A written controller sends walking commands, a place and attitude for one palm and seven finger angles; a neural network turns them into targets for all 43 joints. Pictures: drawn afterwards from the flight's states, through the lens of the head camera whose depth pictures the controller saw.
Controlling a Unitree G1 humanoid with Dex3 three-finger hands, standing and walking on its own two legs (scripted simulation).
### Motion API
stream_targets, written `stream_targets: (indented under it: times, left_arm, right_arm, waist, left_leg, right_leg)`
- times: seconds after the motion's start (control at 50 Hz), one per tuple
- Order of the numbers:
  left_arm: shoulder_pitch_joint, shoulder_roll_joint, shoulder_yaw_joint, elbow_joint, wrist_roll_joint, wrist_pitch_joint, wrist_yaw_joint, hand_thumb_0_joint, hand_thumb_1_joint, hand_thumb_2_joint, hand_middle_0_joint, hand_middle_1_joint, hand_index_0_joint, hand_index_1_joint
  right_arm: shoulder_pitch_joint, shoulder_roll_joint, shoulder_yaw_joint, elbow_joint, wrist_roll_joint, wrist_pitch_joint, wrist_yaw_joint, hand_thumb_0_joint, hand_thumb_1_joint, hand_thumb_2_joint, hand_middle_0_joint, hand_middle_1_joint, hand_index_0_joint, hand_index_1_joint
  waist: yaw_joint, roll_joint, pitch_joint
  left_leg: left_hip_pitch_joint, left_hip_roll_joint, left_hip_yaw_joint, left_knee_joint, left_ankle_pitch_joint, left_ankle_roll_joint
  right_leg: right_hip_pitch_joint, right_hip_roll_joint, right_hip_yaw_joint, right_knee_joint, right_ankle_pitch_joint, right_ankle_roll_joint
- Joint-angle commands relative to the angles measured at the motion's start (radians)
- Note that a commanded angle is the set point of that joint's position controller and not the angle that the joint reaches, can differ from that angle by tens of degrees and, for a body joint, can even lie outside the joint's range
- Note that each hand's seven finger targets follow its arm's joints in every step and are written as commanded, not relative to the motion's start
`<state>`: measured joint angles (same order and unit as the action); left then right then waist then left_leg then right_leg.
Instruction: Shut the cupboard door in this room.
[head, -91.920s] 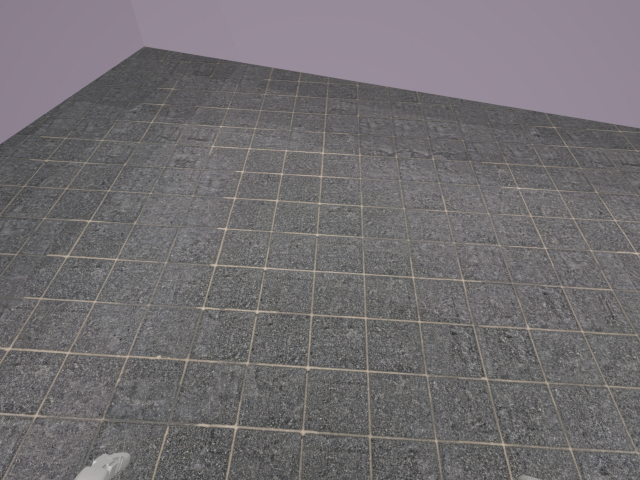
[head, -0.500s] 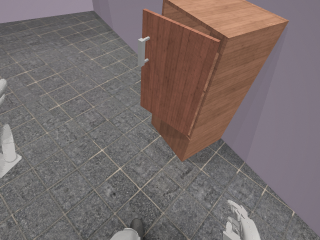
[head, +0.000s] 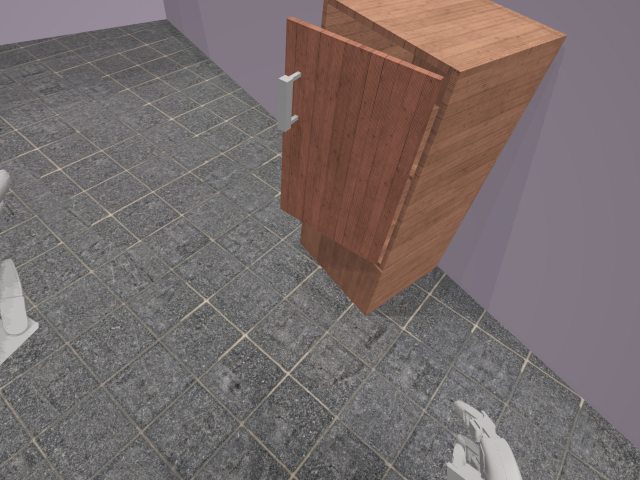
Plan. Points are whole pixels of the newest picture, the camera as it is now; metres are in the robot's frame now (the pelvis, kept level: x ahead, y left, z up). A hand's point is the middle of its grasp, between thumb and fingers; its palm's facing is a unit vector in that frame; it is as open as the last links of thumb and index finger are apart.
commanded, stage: stop stepping back and stand still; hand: left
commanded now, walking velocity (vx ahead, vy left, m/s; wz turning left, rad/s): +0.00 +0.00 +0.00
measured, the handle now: (290, 101) +0.93 +0.08 -0.04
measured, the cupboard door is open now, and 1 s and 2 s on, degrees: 18 18 18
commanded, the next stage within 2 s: let the arm hang, fingers relaxed in 0.16 s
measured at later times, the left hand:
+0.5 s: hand out of the picture +0.08 +0.17 -0.15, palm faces -0.03 -0.98 -0.20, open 7.4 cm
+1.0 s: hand out of the picture -0.07 +0.18 -0.17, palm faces +0.04 -0.97 -0.24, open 7.3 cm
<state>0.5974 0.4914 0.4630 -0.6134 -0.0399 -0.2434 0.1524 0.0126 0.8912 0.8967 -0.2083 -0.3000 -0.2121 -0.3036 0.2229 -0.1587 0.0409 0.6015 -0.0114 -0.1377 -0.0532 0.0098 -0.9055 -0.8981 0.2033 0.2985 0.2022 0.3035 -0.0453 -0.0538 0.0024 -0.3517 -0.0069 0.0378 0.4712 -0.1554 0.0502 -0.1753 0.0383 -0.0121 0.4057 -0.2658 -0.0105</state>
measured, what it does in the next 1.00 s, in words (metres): stands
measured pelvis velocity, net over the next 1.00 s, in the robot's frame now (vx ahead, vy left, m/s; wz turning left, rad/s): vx -0.02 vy -0.01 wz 0.01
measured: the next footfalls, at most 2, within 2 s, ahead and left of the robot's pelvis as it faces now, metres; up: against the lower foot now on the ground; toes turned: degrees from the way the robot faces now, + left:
none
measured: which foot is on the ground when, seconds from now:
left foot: down 0.00-1.00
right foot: down 0.00-1.00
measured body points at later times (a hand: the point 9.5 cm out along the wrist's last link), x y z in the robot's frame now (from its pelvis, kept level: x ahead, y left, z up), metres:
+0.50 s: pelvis -0.02 +0.00 -0.01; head -0.03 +0.00 +0.44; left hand +0.08 +0.23 -0.13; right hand +0.09 -0.27 -0.13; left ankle +0.06 +0.08 -0.74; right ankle -0.03 -0.12 -0.74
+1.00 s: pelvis -0.02 -0.01 +0.00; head -0.02 -0.01 +0.45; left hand -0.07 +0.23 -0.15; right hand -0.01 -0.23 -0.16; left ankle +0.06 +0.08 -0.74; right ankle -0.03 -0.12 -0.74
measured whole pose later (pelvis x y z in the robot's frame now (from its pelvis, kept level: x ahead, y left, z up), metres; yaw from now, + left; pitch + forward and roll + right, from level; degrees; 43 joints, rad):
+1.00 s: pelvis -0.02 -0.01 +0.00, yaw +1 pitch -2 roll -1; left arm 0.37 0.19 0.01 1.14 0.01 0.01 0.02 0.00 0.91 0.90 -0.19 -0.30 -0.20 -0.30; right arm 0.28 -0.16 0.00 1.11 -0.01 0.02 -0.02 0.00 -0.91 -0.90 0.20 0.30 0.20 0.30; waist 0.00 0.03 0.02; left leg -0.28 -0.02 0.03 0.42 -0.12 0.04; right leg -0.13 0.03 -0.02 0.43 -0.27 -0.02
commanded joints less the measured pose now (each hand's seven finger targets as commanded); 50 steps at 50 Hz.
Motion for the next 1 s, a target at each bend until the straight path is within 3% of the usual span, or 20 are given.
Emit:
stream_targets:
  times: [0.0,0.08,0.12,0.16,0.22,0.24,0.26,0.28,0.3,0.36,0.4,0.44,0.48,0.52,0.58,0.64,0.68,0.74,0.88,0.98]
  left_arm:
    - [0.089,0.093,0.138,0.006,-0.043,-0.008,0.029,0.000,0.900,0.900,-0.200,-0.300,-0.200,-0.300]
    - [0.026,0.062,0.059,0.041,-0.039,0.016,0.019,0.000,0.900,0.900,-0.200,-0.300,-0.200,-0.300]
    - [-0.049,0.057,0.023,0.022,-0.027,0.021,0.019,0.000,0.900,0.900,-0.200,-0.300,-0.200,-0.300]
    - [-0.163,0.082,0.016,-0.040,-0.008,0.017,0.023,0.000,0.900,0.900,-0.200,-0.300,-0.200,-0.300]
    - [-0.229,0.078,0.001,-0.064,0.010,0.008,0.029,0.000,0.900,0.900,-0.200,-0.300,-0.200,-0.300]
    - [-0.152,-0.084,-0.351,0.766,0.076,0.158,-0.115,0.000,0.900,0.900,-0.200,-0.300,-0.200,-0.300]
    - [-0.149,-0.098,-0.342,0.788,0.065,0.233,-0.135,0.000,0.900,0.900,-0.200,-0.300,-0.200,-0.300]
    - [-0.163,-0.103,-0.351,0.767,0.061,0.254,-0.140,0.000,0.900,0.900,-0.200,-0.300,-0.200,-0.300]
    - [-0.196,-0.119,-0.355,0.801,0.063,0.249,-0.144,0.000,0.900,0.900,-0.200,-0.300,-0.200,-0.300]
    - [-0.259,-0.112,-0.382,0.953,0.071,0.246,-0.148,0.000,0.900,0.900,-0.200,-0.300,-0.200,-0.300]
    - [-0.293,-0.116,-0.399,1.056,0.068,0.252,-0.145,0.000,0.900,0.900,-0.200,-0.300,-0.200,-0.300]
    - [-0.321,-0.125,-0.416,1.164,0.064,0.260,-0.139,0.000,0.900,0.900,-0.200,-0.300,-0.200,-0.300]
    - [-0.324,-0.130,-0.424,1.257,0.061,0.260,-0.136,0.000,0.900,0.900,-0.200,-0.300,-0.200,-0.300]
    - [-0.289,-0.144,-0.429,1.345,0.058,0.257,-0.136,0.000,0.900,0.900,-0.200,-0.300,-0.200,-0.300]
    - [-0.206,-0.172,-0.413,1.459,0.058,0.254,-0.134,0.000,0.900,0.900,-0.200,-0.300,-0.200,-0.300]
    - [-0.195,-0.169,-0.421,1.543,0.055,0.247,-0.137,0.000,0.900,0.900,-0.200,-0.300,-0.200,-0.300]
    - [-0.210,-0.170,-0.425,1.582,0.055,0.240,-0.137,0.000,0.900,0.900,-0.200,-0.300,-0.200,-0.300]
    - [-0.221,-0.181,-0.433,1.630,0.054,0.236,-0.134,0.000,0.900,0.900,-0.200,-0.300,-0.200,-0.300]
    - [-0.192,-0.201,-0.440,1.705,0.054,0.237,-0.127,0.000,0.900,0.900,-0.200,-0.300,-0.200,-0.300]
    - [-0.185,-0.211,-0.444,1.725,0.054,0.235,-0.123,0.000,0.900,0.900,-0.200,-0.300,-0.200,-0.300]
  right_arm:
    - [-0.040,-0.172,-0.077,-0.113,0.018,-0.001,-0.016,0.000,-0.900,-0.900,0.200,0.300,0.200,0.300]
    - [-0.065,-0.179,-0.071,-0.109,0.026,0.002,-0.026,0.000,-0.900,-0.900,0.200,0.300,0.200,0.300]
    - [-0.081,-0.181,-0.070,-0.111,0.028,0.000,-0.031,0.000,-0.900,-0.900,0.200,0.300,0.200,0.300]
    - [-0.101,-0.184,-0.070,-0.110,0.026,-0.004,-0.038,0.000,-0.900,-0.900,0.200,0.300,0.200,0.300]
    - [-0.100,-0.173,-0.067,-0.116,0.019,-0.009,-0.042,0.000,-0.900,-0.900,0.200,0.300,0.200,0.300]
    - [-0.143,-0.361,-0.114,0.103,0.007,-0.047,0.052,0.000,-0.900,-0.900,0.200,0.300,0.200,0.300]
    - [-0.050,-0.300,-0.112,0.114,0.016,0.017,0.054,0.000,-0.900,-0.900,0.200,0.300,0.200,0.300]
    - [-0.032,-0.286,-0.108,0.091,0.015,0.039,0.050,0.000,-0.900,-0.900,0.200,0.300,0.200,0.300]
    - [-0.028,-0.274,-0.102,0.102,0.006,0.056,0.051,0.000,-0.900,-0.900,0.200,0.300,0.200,0.300]
    - [-0.048,-0.264,-0.084,0.110,-0.008,0.093,0.051,0.000,-0.900,-0.900,0.200,0.300,0.200,0.300]
    - [-0.039,-0.239,-0.072,0.128,-0.012,0.114,0.050,0.000,-0.900,-0.900,0.200,0.300,0.200,0.300]
    - [-0.015,-0.211,-0.064,0.164,-0.017,0.135,0.048,0.000,-0.900,-0.900,0.200,0.300,0.200,0.300]
    - [0.004,-0.188,-0.060,0.200,-0.017,0.142,0.046,0.000,-0.900,-0.900,0.200,0.300,0.200,0.300]
    - [0.012,-0.185,-0.055,0.232,-0.018,0.139,0.041,0.000,-0.900,-0.900,0.200,0.300,0.200,0.300]
    - [0.017,-0.177,-0.063,0.275,-0.017,0.137,0.030,0.000,-0.900,-0.900,0.200,0.300,0.200,0.300]
    - [0.043,-0.174,-0.068,0.325,-0.009,0.137,0.024,0.000,-0.900,-0.900,0.200,0.300,0.200,0.300]
    - [0.069,-0.176,-0.073,0.351,-0.005,0.136,0.020,0.000,-0.900,-0.900,0.200,0.300,0.200,0.300]
    - [0.101,-0.166,-0.075,0.396,-0.004,0.142,0.018,0.000,-0.900,-0.900,0.200,0.300,0.200,0.300]
    - [0.121,-0.140,-0.072,0.462,-0.003,0.146,0.018,0.000,-0.900,-0.900,0.200,0.300,0.200,0.300]
    - [0.114,-0.126,-0.068,0.484,-0.002,0.141,0.017,0.000,-0.900,-0.900,0.200,0.300,0.200,0.300]
  waist:
    - [0.027,0.120,-0.210]
    - [0.033,0.113,-0.144]
    - [0.034,0.103,-0.103]
    - [0.033,0.101,-0.068]
    - [0.034,0.122,-0.032]
    - [0.019,0.108,0.074]
    - [0.020,0.089,-0.036]
    - [0.019,0.115,-0.025]
    - [0.025,0.091,-0.043]
    - [0.029,-0.064,0.002]
    - [0.024,-0.112,0.018]
    - [0.012,-0.065,0.034]
    - [0.010,0.043,0.027]
    - [0.027,0.200,0.008]
    - [0.063,0.298,-0.040]
    - [0.063,0.260,-0.038]
    - [0.051,0.143,-0.015]
    - [0.032,0.060,0.034]
    - [0.030,0.001,0.091]
    - [0.032,0.025,0.085]
  left_leg:
    - [0.133,0.130,-0.117,-0.060,0.214,-0.049]
    - [0.130,0.148,-0.135,-0.120,0.121,-0.036]
    - [0.100,0.148,-0.141,-0.154,-0.042,-0.025]
    - [0.074,0.127,-0.137,-0.166,-0.187,-0.020]
    - [0.059,0.101,-0.127,-0.156,-0.252,-0.019]
    - [-0.009,0.121,-0.150,0.046,0.017,-0.009]
    - [0.111,0.109,-0.098,0.054,0.097,-0.022]
    - [0.132,0.106,-0.098,0.069,0.053,-0.021]
    - [0.101,0.112,-0.129,0.068,0.015,-0.007]
    - [0.047,0.108,-0.175,0.036,-0.040,0.007]
    - [0.049,0.082,-0.171,0.048,-0.051,0.002]
    - [0.094,0.056,-0.144,0.077,-0.083,-0.013]
    - [0.107,0.062,-0.146,0.054,-0.076,-0.016]
    - [0.066,0.091,-0.192,-0.052,-0.086,-0.007]
    - [0.015,0.116,-0.233,-0.147,-0.171,0.010]
    - [0.025,0.111,-0.221,-0.170,-0.205,0.004]
    - [0.060,0.107,-0.202,-0.140,-0.141,0.001]
    - [0.122,0.098,-0.179,-0.128,-0.147,-0.006]
    - [0.157,0.094,-0.149,-0.128,-0.118,-0.005]
    - [0.173,0.099,-0.139,-0.138,-0.077,-0.005]
  right_leg:
    - [0.076,-0.060,0.033,0.002,0.238,-0.006]
    - [0.020,-0.047,0.021,-0.013,0.144,0.016]
    - [-0.003,-0.052,0.037,-0.035,0.065,0.017]
    - [-0.021,-0.064,0.060,-0.065,0.001,0.010]
    - [-0.053,-0.072,0.081,-0.095,-0.074,-0.002]
    - [-0.155,-0.142,0.034,0.037,0.079,-0.039]
    - [-0.151,-0.147,0.109,-0.005,0.090,-0.045]
    - [-0.190,-0.146,0.095,-0.001,0.024,-0.049]
    - [-0.209,-0.133,0.079,0.033,-0.050,-0.058]
    - [-0.204,-0.119,0.097,0.033,-0.111,-0.069]
    - [-0.213,-0.146,0.128,-0.002,-0.136,-0.082]
    - [-0.260,-0.170,0.153,-0.041,-0.188,-0.097]
    - [-0.247,-0.160,0.147,-0.036,-0.189,-0.094]
    - [-0.148,-0.115,0.118,0.005,-0.136,-0.066]
    - [-0.001,-0.088,0.064,0.033,-0.056,-0.052]
    - [0.027,-0.092,0.072,-0.003,-0.037,-0.058]
    - [0.002,-0.109,0.090,-0.047,-0.028,-0.065]
    - [-0.088,-0.123,0.106,-0.099,-0.104,-0.069]
    - [-0.148,-0.126,0.113,-0.130,-0.151,-0.063]
    - [-0.133,-0.125,0.111,-0.118,-0.093,-0.057]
